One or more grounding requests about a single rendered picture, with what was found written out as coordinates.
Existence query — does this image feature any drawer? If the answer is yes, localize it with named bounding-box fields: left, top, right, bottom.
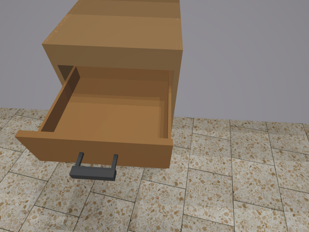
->
left=15, top=66, right=173, bottom=169

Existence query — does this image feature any cabinet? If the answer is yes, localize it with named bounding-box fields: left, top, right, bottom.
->
left=42, top=0, right=183, bottom=127

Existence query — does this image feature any handle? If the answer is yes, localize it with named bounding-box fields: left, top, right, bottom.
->
left=69, top=152, right=118, bottom=181

